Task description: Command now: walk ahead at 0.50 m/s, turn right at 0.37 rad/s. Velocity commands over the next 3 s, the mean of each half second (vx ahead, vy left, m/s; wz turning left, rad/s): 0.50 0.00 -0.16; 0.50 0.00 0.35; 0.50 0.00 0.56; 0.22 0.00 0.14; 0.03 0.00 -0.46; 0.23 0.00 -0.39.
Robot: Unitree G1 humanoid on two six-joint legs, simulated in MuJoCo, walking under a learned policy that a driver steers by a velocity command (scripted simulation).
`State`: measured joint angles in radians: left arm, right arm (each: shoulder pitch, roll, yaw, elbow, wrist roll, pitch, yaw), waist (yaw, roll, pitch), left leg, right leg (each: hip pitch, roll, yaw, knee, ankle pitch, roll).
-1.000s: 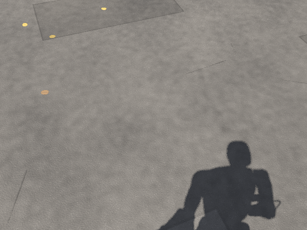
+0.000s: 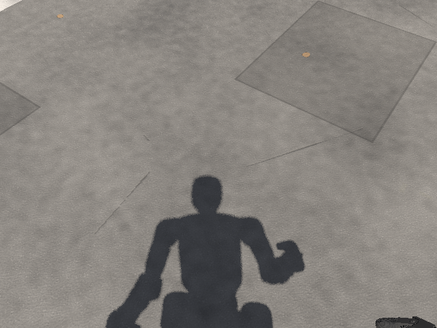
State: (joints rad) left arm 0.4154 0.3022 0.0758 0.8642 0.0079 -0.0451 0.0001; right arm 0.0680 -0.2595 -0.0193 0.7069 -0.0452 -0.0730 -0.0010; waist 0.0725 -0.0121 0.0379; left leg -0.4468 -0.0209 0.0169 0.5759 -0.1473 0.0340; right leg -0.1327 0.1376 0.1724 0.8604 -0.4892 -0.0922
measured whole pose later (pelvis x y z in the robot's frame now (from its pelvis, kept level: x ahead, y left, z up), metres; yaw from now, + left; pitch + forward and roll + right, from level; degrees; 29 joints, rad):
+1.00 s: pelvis +0.51 -0.02 +0.00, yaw +10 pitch +1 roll -1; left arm 0.42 0.22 0.03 0.99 0.03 -0.07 0.03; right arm 0.05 -0.22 -0.03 0.80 -0.04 -0.02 0.05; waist 0.04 0.01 0.06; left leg -0.46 -0.03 0.13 0.57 -0.17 0.17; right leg 0.10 -0.02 -0.29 0.45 -0.48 -0.01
